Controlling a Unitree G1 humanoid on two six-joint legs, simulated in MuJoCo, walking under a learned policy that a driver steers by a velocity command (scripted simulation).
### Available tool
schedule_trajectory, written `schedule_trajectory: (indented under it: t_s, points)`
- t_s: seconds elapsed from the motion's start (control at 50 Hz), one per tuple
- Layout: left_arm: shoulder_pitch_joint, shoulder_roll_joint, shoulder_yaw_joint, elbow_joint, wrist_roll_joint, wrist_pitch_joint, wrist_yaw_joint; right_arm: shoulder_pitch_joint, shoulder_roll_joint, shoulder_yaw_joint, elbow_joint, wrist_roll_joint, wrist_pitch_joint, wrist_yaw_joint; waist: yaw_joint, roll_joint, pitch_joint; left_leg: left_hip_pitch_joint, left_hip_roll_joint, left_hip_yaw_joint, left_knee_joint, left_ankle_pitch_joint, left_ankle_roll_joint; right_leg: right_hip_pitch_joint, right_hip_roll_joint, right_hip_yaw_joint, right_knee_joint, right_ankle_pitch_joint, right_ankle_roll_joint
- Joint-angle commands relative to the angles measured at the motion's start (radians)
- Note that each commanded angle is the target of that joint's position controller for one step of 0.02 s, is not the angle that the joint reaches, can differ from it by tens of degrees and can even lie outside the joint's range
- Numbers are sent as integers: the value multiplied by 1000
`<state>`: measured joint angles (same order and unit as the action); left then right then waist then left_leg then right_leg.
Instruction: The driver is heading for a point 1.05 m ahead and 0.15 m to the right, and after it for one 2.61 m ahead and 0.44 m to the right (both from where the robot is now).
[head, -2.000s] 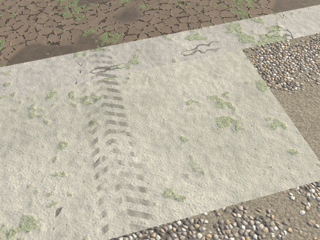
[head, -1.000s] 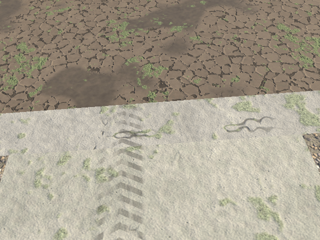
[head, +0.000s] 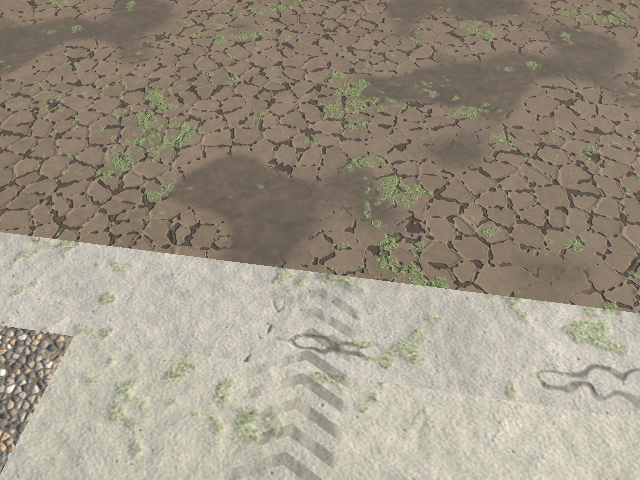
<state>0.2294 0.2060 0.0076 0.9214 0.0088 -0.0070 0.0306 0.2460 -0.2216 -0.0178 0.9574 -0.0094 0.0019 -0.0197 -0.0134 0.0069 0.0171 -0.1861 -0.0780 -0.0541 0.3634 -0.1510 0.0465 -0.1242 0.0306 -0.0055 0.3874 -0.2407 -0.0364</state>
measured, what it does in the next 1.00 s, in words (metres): walks ahead: left foot, then right foot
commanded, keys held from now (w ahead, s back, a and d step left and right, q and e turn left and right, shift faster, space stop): no key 0.12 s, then w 0.88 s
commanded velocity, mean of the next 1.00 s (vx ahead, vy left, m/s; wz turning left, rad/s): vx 0.33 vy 0.00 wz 0.01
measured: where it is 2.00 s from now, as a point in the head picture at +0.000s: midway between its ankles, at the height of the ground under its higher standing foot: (317, 378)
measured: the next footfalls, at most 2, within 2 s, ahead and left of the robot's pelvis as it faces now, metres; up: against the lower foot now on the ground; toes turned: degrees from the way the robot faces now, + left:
left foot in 0.46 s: +0.16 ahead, +0.13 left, +0.00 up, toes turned +3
right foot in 0.96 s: +0.50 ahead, -0.03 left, +0.00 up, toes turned -4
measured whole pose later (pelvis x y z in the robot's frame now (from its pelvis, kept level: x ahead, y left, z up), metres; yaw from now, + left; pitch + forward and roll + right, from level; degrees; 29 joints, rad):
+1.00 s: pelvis +0.35 +0.04 -0.03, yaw +0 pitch +0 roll +0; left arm 0.03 0.19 0.04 0.89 0.04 -0.07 -0.01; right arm 0.46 -0.18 -0.02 1.11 -0.01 -0.07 -0.01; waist -0.04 0.01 0.08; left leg -0.01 -0.04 0.04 0.77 -0.47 0.07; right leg -0.46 0.03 -0.12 0.59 -0.13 -0.13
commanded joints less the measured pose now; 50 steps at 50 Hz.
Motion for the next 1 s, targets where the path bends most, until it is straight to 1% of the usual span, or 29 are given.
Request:
schedule_trajectory:
  t_s: [0.02, 0.12, 0.14, 0.18, 0.22, 0.24, 0.26, 0.28, 0.32, 0.38, 0.42, 0.44, 0.46, 0.48, 0.5, 0.52, 0.54, 0.56, 0.6, 0.66, 0.76, 0.84, 0.88, 0.9, 0.92, 0.94, 0.96, 0.98, 1.0]
  points:
    - [33, 112, 23, -1, 0, -8, 4, 18, -86, -16, 4, 2, -7, -8, 7, -10, 10, 23, 121, -117, -49, 104, 9, -23, -136, 128, -83, 131, -33]
    - [39, 101, 17, 49, 0, -8, 6, 20, -84, -11, 61, 3, -4, -13, 6, -6, 13, 39, 129, -116, -53, 114, 8, -15, -131, 124, -90, 142, -35]
    - [52, 98, 16, 62, 2, -8, 5, 26, -78, -9, 73, 2, -2, -14, 9, -11, -5, 43, 118, -108, -51, 36, 11, -8, -123, 124, -103, 41, -38]
    - [79, 140, 33, 78, 7, 2, 3, 16, -93, -16, 75, -5, 3, -11, 24, -61, 31, -46, 57, -56, 40, -223, 30, -24, -123, 171, -130, -287, -77]
    - [139, 169, 48, 97, 5, 9, 0, -38, -81, -15, 49, -18, 1, 2, 54, -133, 117, -223, 15, 22, 196, -310, 33, -24, -235, 336, -242, -546, -156]
    - [151, 174, 54, 108, 5, 7, 1, -59, -62, -10, 34, -28, -6, 10, 56, -153, 162, -275, 42, 62, 277, -266, 29, -30, -308, 409, -285, -568, -197]
    - [164, 160, 55, 114, 9, -1, -1, -82, -67, -11, 20, -30, -16, 15, 62, -134, 183, -325, 75, 59, 348, -257, 27, -26, -347, 447, -309, -523, -223]
    - [170, 156, 57, 119, 15, -10, -4, -91, -78, -16, 12, -28, -25, 20, 56, -107, 181, -375, 96, 49, 398, -267, 24, 12, -356, 447, -312, -455, -232]
    - [164, 155, 61, 122, 14, -30, -9, -94, -84, -22, 4, -23, -44, 31, 43, -82, 155, -403, 118, 55, 397, -251, 16, 78, -322, 373, -290, -317, -216]
    - [176, 156, 66, 136, 12, -47, -13, -128, -70, -25, -20, -13, -58, 43, 46, -107, 125, -296, 103, 102, 297, -200, 8, 55, -264, 260, -254, -175, -187]
    - [154, 161, 69, 136, 8, -51, -17, -78, -55, -27, -14, -7, -61, 44, 10, -112, 114, -127, 78, 144, 188, -126, 14, -47, -240, 200, -206, -120, -167]
    - [135, 162, 69, 133, 4, -51, -19, -4, -52, -31, 11, -6, -62, 42, -27, -95, 102, 16, 51, 165, 130, -86, 16, -133, -217, 165, -147, -90, -150]
    - [132, 149, 64, 129, 7, -56, -21, 101, -78, -44, 46, -8, -67, 34, -68, -54, 69, 183, 37, 145, 92, -103, 23, -224, -181, 124, -40, -33, -127]
    - [105, 106, 49, 108, 11, -64, -27, 249, -154, -69, 82, -21, -77, 19, -135, 92, 7, 342, 182, -55, -20, -251, 56, -330, -101, 25, 223, -4, -86]
    - [109, 37, 32, 59, 4, -69, -34, 387, -273, -96, 109, -21, -74, 14, -153, 352, -62, 441, 446, -528, -215, -529, 167, -533, 36, -91, 557, -272, -41]
    - [52, 125, 56, 50, 28, -61, -35, 319, -199, -76, 110, -18, -63, 14, -103, 175, 22, 327, 462, -584, -233, -569, 190, -590, -14, 21, 720, -292, -63]
    - [30, 112, 56, 45, 25, -62, -46, 200, -163, -64, 68, -16, -65, 19, -51, 79, 86, 244, 428, -478, -218, -516, 178, -608, -67, 49, 757, -185, -77]
    - [38, 88, 50, 57, 17, -67, -56, 132, -132, -56, 46, -15, -73, 23, -20, 40, 96, 186, 382, -378, -229, -383, 158, -572, -97, 51, 738, -98, -73]
    - [54, 75, 50, 69, 27, -59, -64, 106, -90, -38, 45, -9, -89, 18, 17, 45, 79, 151, 315, -230, -246, -159, 128, -510, -125, 31, 686, -19, -48]
    - [7, 74, 53, 52, 28, -40, -68, 188, -84, -30, 83, -3, -105, 11, 19, 54, 70, 187, 288, -122, -236, 123, 136, -543, -119, -12, 654, 31, -16]
    - [-210, 48, 39, -35, 20, -33, -70, 240, -70, -18, 106, -6, -104, 10, -11, 60, 114, 168, 249, -20, -243, 326, 143, -568, -98, -72, 431, 142, 14]
    - [-302, 35, 26, -80, 13, -35, -69, 285, -73, -15, 128, -4, -102, 8, -30, 78, 128, 190, 259, 17, -236, 458, 138, -467, -57, -116, 250, 198, -21]
    - [-272, 51, 30, -83, 14, -37, -61, 262, -97, -22, 128, -8, -99, 2, -2, 72, 111, 246, 279, 35, -174, 631, 128, -414, -38, -110, 210, 179, -56]
    - [-225, 65, 37, -72, 14, -41, -55, 245, -107, -25, 126, -8, -100, -1, 23, 74, 78, 268, 282, 47, -106, 775, 118, -346, -14, -117, 201, 147, -76]
    - [-128, 84, 48, -45, 16, -46, -47, 234, -113, -27, 127, -12, -96, -3, 67, 78, 23, 283, 284, 53, 19, 897, 109, -243, 14, -118, 200, 98, -96]
    - [34, 107, 62, 7, 20, -53, -38, 219, -125, -32, 123, -11, -90, -5, 128, 60, -52, 250, 263, 73, 202, 881, 94, -80, 36, -122, 152, 120, -113]
    - [183, 148, 81, 50, 32, -62, -26, 223, -113, -28, 116, -5, -87, -3, 186, 25, -126, 108, 226, 93, 439, 665, 80, 137, -40, -44, 103, 106, -143]
    - [293, 253, 106, 60, 49, -67, -21, 282, -26, -10, 84, 12, -87, 4, 162, -138, -261, -142, 109, 144, 810, 114, 47, 367, -330, 331, 77, 42, -225]
    - [252, 258, 110, 54, 22, -52, -35, 348, -36, -24, 93, 22, -84, 8, 120, -198, -338, -348, -25, 41, 1046, -385, 38, 432, -450, 703, -77, 44, -344]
